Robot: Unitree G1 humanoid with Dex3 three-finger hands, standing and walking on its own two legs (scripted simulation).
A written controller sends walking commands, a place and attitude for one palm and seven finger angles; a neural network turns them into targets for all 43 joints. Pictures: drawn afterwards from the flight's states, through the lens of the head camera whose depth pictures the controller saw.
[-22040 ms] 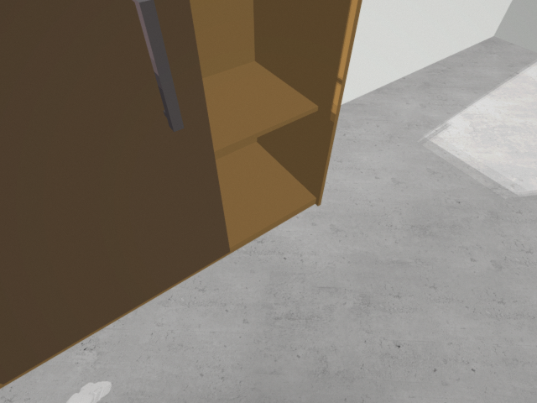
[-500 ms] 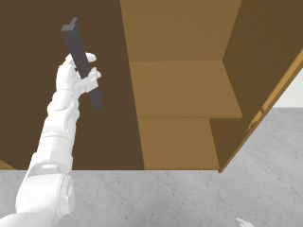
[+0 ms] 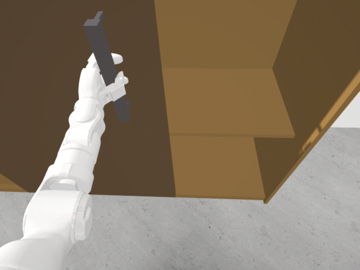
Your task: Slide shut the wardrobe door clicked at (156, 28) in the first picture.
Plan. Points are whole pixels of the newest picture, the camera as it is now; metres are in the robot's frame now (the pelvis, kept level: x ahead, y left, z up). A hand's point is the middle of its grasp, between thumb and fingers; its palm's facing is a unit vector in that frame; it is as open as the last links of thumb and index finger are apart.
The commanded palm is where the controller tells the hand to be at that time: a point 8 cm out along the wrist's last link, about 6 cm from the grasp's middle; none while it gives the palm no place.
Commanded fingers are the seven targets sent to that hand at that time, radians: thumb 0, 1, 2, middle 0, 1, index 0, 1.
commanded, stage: step sideways, sliding the door along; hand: left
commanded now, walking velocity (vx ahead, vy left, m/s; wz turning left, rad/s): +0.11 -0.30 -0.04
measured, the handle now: (114, 74) +0.52 +0.17 +0.15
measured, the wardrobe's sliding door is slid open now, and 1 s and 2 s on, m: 0.50 0.47 0.29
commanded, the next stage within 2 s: none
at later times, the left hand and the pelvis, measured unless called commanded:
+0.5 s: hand (122, 84) +0.48 +0.14 +0.16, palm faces +0.29 -0.94 -0.17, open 6.3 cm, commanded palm +0.45 +0.12 +0.16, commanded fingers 0.00 0.90 0.90 -0.45 -1.40 -0.45 -1.40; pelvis +0.02 -0.07 +0.01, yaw +2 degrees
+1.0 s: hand (135, 81) +0.49 +0.11 +0.15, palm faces +0.52 -0.85 -0.11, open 7.0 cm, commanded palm +0.45 +0.08 +0.16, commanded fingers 0.00 0.90 0.90 -0.45 -1.40 -0.45 -1.40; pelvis +0.12 -0.17 +0.00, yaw +11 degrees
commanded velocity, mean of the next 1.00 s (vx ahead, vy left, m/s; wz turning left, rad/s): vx -0.08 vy -0.28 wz -0.10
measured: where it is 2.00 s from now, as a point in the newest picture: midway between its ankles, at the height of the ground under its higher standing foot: (251, 262)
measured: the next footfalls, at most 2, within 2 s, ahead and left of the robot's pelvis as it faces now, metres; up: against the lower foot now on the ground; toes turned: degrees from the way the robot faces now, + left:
right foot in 0.80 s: +0.24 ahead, -0.27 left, +0.00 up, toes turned +4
left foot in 1.40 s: +0.21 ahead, -0.06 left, +0.00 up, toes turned +15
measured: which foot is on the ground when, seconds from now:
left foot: down 0.00-1.00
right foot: down 0.00-0.54, up 0.56-0.78, down 0.80-1.00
